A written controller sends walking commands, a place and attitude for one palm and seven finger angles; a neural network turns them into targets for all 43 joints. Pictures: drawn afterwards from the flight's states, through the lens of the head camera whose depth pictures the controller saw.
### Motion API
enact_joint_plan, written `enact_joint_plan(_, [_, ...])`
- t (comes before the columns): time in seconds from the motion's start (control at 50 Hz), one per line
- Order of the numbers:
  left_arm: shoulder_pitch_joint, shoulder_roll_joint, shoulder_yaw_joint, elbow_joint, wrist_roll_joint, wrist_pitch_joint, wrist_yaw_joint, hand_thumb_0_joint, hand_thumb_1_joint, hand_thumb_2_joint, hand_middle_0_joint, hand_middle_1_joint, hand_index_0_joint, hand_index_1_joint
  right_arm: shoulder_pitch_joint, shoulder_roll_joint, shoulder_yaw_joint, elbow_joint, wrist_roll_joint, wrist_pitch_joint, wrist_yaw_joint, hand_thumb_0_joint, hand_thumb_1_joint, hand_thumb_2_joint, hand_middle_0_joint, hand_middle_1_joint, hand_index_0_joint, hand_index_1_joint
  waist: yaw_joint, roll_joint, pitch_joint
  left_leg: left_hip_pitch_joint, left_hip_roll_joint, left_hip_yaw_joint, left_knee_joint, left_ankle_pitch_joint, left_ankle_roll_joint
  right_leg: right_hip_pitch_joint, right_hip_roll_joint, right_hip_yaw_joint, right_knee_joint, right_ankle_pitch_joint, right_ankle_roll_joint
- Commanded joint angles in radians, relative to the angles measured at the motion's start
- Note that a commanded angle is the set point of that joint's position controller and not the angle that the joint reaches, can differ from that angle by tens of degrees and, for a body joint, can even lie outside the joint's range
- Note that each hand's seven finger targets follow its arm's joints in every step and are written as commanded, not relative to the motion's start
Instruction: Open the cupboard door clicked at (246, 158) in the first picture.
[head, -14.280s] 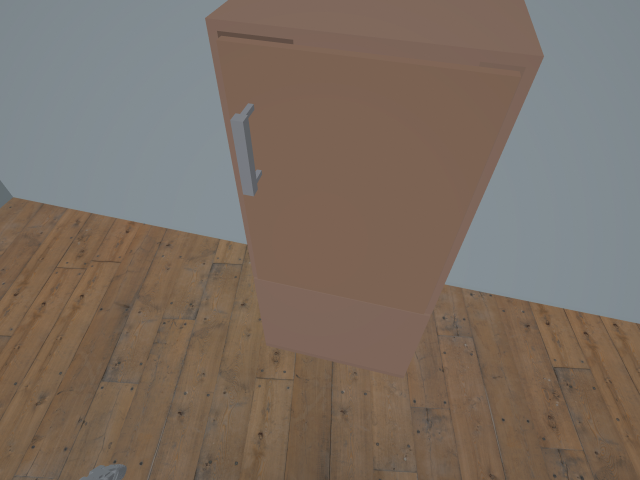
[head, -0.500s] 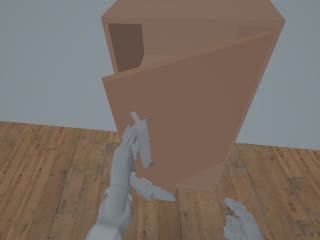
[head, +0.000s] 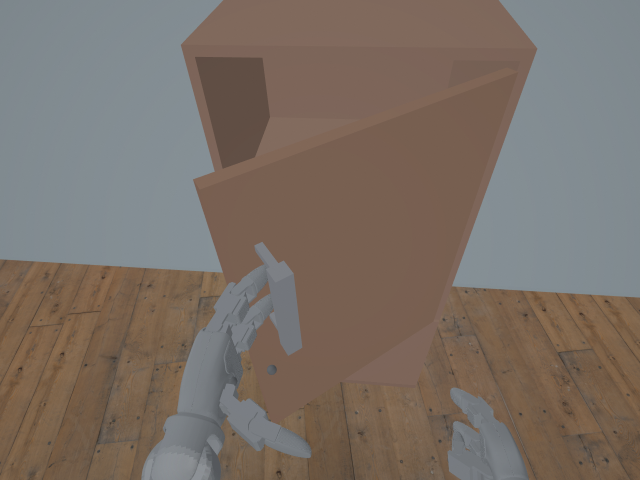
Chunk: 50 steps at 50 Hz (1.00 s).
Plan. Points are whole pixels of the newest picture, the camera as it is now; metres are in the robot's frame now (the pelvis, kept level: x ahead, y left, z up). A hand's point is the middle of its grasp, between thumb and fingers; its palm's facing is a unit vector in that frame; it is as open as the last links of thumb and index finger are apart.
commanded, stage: slide the hand sideways off the handle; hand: left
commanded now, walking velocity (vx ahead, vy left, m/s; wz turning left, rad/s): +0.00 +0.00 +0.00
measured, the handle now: (277, 300) +0.30 +0.08 +0.10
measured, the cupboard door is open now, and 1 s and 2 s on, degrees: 38 38 38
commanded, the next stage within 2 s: draw the hand back to the body in 0.58 s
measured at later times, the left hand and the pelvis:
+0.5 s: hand (214, 400) +0.18 +0.12 +0.10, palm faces -0.03 -1.00 -0.04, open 16.3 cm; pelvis +0.01 +0.00 -0.01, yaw +1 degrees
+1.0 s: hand (171, 392) +0.18 +0.16 +0.11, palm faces -0.02 -1.00 -0.07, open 16.3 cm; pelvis +0.01 +0.01 -0.01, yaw +1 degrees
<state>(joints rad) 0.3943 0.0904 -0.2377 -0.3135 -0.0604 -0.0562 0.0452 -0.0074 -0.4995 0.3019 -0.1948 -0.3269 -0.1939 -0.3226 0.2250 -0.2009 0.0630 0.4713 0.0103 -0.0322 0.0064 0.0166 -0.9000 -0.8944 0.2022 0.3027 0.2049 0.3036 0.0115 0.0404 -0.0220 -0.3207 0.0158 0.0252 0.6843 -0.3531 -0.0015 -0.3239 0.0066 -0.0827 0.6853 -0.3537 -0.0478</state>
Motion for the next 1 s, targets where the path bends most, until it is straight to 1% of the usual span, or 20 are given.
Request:
enact_joint_plan(0.0, [-0.051, -0.001, 0.059, -0.27, -0.007, -0.091, -0.005, 0.0, -0.5, 0.3, -0.15, -0.3, -0.15, -0.3, -0.12, -0.086, -0.047, -0.188, -0.001, -0.08, -0.01, 0.0, -0.9, -0.9, 0.2, 0.3, 0.2, 0.3, 0.012, -0.061, -0.088, 0.009, -0.024, -0.029, -0.072, 0.104, 0.03, -0.002, -0.014, 0.062, -0.137, 0.114, 0.022])
enact_joint_plan(0.06, [0.001, 0.028, 0.087, -0.297, -0.017, -0.108, -0.027, 0.0, -0.5, 0.3, -0.15, -0.3, -0.15, -0.3, -0.099, -0.091, -0.053, -0.192, -0.001, -0.096, -0.015, 0.0, -0.9, -0.9, 0.2, 0.3, 0.2, 0.3, 0.008, -0.094, -0.115, -0.01, -0.025, -0.03, -0.052, 0.126, 0.033, 0.003, -0.014, 0.068, -0.115, 0.166, 0.029])
enact_joint_plan(0.12, [0.044, 0.056, 0.118, -0.306, -0.028, -0.119, -0.051, 0.0, -0.5, 0.3, -0.15, -0.3, -0.15, -0.3, -0.087, -0.096, -0.054, -0.194, 0.001, -0.108, -0.018, 0.0, -0.9, -0.9, 0.2, 0.3, 0.2, 0.3, 0.009, -0.073, -0.108, -0.033, -0.027, -0.03, -0.039, 0.13, 0.032, -0.005, -0.016, 0.07, -0.099, 0.18, 0.029])
enact_joint_plan(0.16, [0.081, 0.064, 0.128, -0.328, -0.037, -0.128, -0.069, 0.0, -0.5, 0.3, -0.15, -0.3, -0.15, -0.3, -0.078, -0.1, -0.057, -0.201, 0.002, -0.117, -0.022, 0.0, -0.9, -0.9, 0.2, 0.3, 0.2, 0.3, 0.01, -0.089, -0.12, -0.044, -0.028, -0.031, -0.027, 0.14, 0.033, -0.005, -0.015, 0.07, -0.088, 0.199, 0.032])
enact_joint_plan(0.2, [0.086, 0.055, 0.121, -0.34, -0.046, -0.133, -0.083, 0.0, -0.5, 0.3, -0.15, -0.3, -0.15, -0.3, -0.071, -0.103, -0.057, -0.201, 0.004, -0.127, -0.023, 0.0, -0.9, -0.9, 0.2, 0.3, 0.2, 0.3, 0.007, -0.058, -0.115, -0.043, -0.029, -0.032, -0.019, 0.146, 0.032, -0.019, -0.013, 0.065, -0.077, 0.205, 0.029])
enact_joint_plan(0.28, [0.174, 0.095, 0.185, -0.353, -0.076, -0.146, -0.11, 0.0, -0.5, 0.3, -0.15, -0.3, -0.15, -0.3, -0.06, -0.104, -0.063, -0.205, 0.007, -0.146, -0.03, 0.0, -0.9, -0.9, 0.2, 0.3, 0.2, 0.3, 0.015, -0.103, -0.125, -0.085, -0.031, -0.034, 0.007, 0.146, 0.032, -0.011, -0.018, 0.08, -0.069, 0.226, 0.039])
enact_joint_plan(0.34, [0.185, 0.104, 0.198, -0.369, -0.087, -0.157, -0.131, 0.0, -0.5, 0.3, -0.15, -0.3, -0.15, -0.3, -0.055, -0.108, -0.065, -0.202, 0.011, -0.158, -0.034, 0.0, -0.9, -0.9, 0.2, 0.3, 0.2, 0.3, 0.013, -0.061, -0.131, -0.088, -0.031, -0.034, 0.016, 0.158, 0.031, -0.022, -0.017, 0.075, -0.052, 0.24, 0.037])
enact_joint_plan(0.4, [0.219, 0.121, 0.223, -0.37, -0.107, -0.169, -0.159, 0.0, -0.5, 0.3, -0.15, -0.3, -0.15, -0.3, -0.048, -0.111, -0.071, -0.195, 0.012, -0.171, -0.041, 0.0, -0.9, -0.9, 0.2, 0.3, 0.2, 0.3, 0.012, -0.086, -0.137, -0.104, -0.033, -0.037, 0.035, 0.161, 0.032, -0.022, -0.019, 0.083, -0.048, 0.252, 0.041])
enact_joint_plan(0.42, [0.226, 0.125, 0.229, -0.375, -0.115, -0.173, -0.171, 0.0, -0.5, 0.3, -0.15, -0.3, -0.15, -0.3, -0.051, -0.111, -0.071, -0.198, 0.015, -0.175, -0.042, 0.0, -0.9, -0.9, 0.2, 0.3, 0.2, 0.3, 0.013, -0.059, -0.132, -0.111, -0.034, -0.037, 0.036, 0.156, 0.029, -0.027, -0.02, 0.083, -0.044, 0.24, 0.04])
enact_joint_plan(0.48, [0.235, 0.145, 0.259, -0.367, -0.134, -0.179, -0.197, 0.0, -0.5, 0.3, -0.15, -0.3, -0.15, -0.3, -0.046, -0.115, -0.074, -0.193, 0.018, -0.183, -0.05, 0.0, -0.9, -0.9, 0.2, 0.3, 0.2, 0.3, 0.01, -0.085, -0.129, -0.128, -0.033, -0.042, 0.049, 0.146, 0.029, -0.04, -0.02, 0.088, -0.043, 0.225, 0.044])
enact_joint_plan(0.52, [0.21, 0.142, 0.252, -0.37, -0.14, -0.182, -0.207, 0.0, -0.5, 0.3, -0.15, -0.3, -0.15, -0.3, -0.052, -0.118, -0.072, -0.193, 0.02, -0.19, -0.054, 0.0, -0.9, -0.9, 0.2, 0.3, 0.2, 0.3, 0.006, -0.054, -0.114, -0.126, -0.033, -0.044, 0.046, 0.129, 0.029, -0.063, -0.016, 0.078, -0.042, 0.178, 0.038])
enact_joint_plan(0.56, [0.2, 0.129, 0.243, -0.372, -0.151, -0.185, -0.21, 0.0, -0.5, 0.3, -0.15, -0.3, -0.15, -0.3, -0.048, -0.117, -0.072, -0.195, 0.021, -0.203, -0.058, 0.0, -0.9, -0.9, 0.2, 0.3, 0.2, 0.3, 0.004, -0.066, -0.117, -0.127, -0.033, -0.048, 0.051, 0.115, 0.029, -0.073, -0.016, 0.079, -0.045, 0.149, 0.039])
enact_joint_plan(0.66, [0.169, 0.133, 0.237, -0.356, -0.14, -0.17, -0.199, 0.0, -0.5, 0.3, -0.15, -0.3, -0.15, -0.3, -0.046, -0.12, -0.069, -0.189, 0.022, -0.215, -0.062, 0.0, -0.9, -0.9, 0.2, 0.3, 0.2, 0.3, 0.005, -0.058, -0.119, -0.131, -0.031, -0.056, 0.044, 0.095, 0.029, -0.085, -0.012, 0.065, -0.037, 0.109, 0.036])
enact_joint_plan(0.7, [0.175, 0.181, 0.289, -0.367, -0.132, -0.157, -0.187, 0.0, -0.5, 0.3, -0.15, -0.3, -0.15, -0.3, -0.05, -0.119, -0.071, -0.185, 0.021, -0.213, -0.064, 0.0, -0.9, -0.9, 0.2, 0.3, 0.2, 0.3, 0.025, -0.05, -0.142, -0.123, -0.029, -0.056, 0.036, 0.113, 0.031, -0.061, -0.009, 0.06, -0.03, 0.126, 0.031])
enact_joint_plan(0.76, [0.189, 0.181, 0.312, -0.39, -0.145, -0.138, -0.188, 0.0, -0.5, 0.3, -0.15, -0.3, -0.15, -0.3, -0.06, -0.11, -0.066, -0.187, 0.027, -0.212, -0.065, 0.0, -0.9, -0.9, 0.2, 0.3, 0.2, 0.3, 0.034, -0.02, -0.149, -0.102, -0.028, -0.053, 0.019, 0.137, 0.029, -0.036, -0.008, 0.051, -0.033, 0.166, 0.029])
enact_joint_plan(0.82, [0.197, 0.174, 0.323, -0.387, -0.164, -0.11, -0.201, 0.0, -0.5, 0.3, -0.15, -0.3, -0.15, -0.3, -0.067, -0.112, -0.063, -0.179, 0.031, -0.212, -0.065, 0.0, -0.9, -0.9, 0.2, 0.3, 0.2, 0.3, 0.029, -0.041, -0.132, -0.09, -0.025, -0.057, 0.004, 0.163, 0.028, -0.026, -0.002, 0.033, -0.036, 0.21, 0.031])
enact_joint_plan(0.86, [0.191, 0.179, 0.326, -0.402, -0.176, -0.096, -0.217, 0.0, -0.5, 0.3, -0.15, -0.3, -0.15, -0.3, -0.073, -0.117, -0.059, -0.176, 0.032, -0.216, -0.064, 0.0, -0.9, -0.9, 0.2, 0.3, 0.2, 0.3, 0.029, -0.021, -0.125, -0.084, -0.025, -0.059, -0.008, 0.152, 0.027, -0.022, 0.0, 0.031, -0.046, 0.196, 0.031])
enact_joint_plan(0.88, [0.186, 0.19, 0.338, -0.406, -0.18, -0.088, -0.221, 0.0, -0.5, 0.3, -0.15, -0.3, -0.15, -0.3, -0.073, -0.117, -0.059, -0.175, 0.033, -0.217, -0.066, 0.0, -0.9, -0.9, 0.2, 0.3, 0.2, 0.3, 0.026, -0.04, -0.116, -0.084, -0.024, -0.061, -0.009, 0.149, 0.029, -0.025, 0.0, 0.031, -0.054, 0.193, 0.033])
enact_joint_plan(0.92, [0.172, 0.208, 0.364, -0.391, -0.187, -0.074, -0.23, 0.0, -0.5, 0.3, -0.15, -0.3, -0.15, -0.3, -0.079, -0.122, -0.057, -0.165, 0.032, -0.218, -0.07, 0.0, -0.9, -0.9, 0.2, 0.3, 0.2, 0.3, 0.028, -0.021, -0.101, -0.079, -0.024, -0.06, -0.017, 0.138, 0.028, -0.021, -0.003, 0.037, -0.071, 0.175, 0.032])
enact_joint_plan(0.98, [0.136, 0.219, 0.386, -0.394, -0.201, -0.057, -0.244, 0.0, -0.5, 0.3, -0.15, -0.3, -0.15, -0.3, -0.082, -0.127, -0.057, -0.158, 0.036, -0.225, -0.077, 0.0, -0.9, -0.9, 0.2, 0.3, 0.2, 0.3, 0.024, -0.034, -0.093, -0.061, -0.023, -0.063, -0.03, 0.12, 0.029, -0.025, 0.0, 0.032, -0.09, 0.141, 0.035])
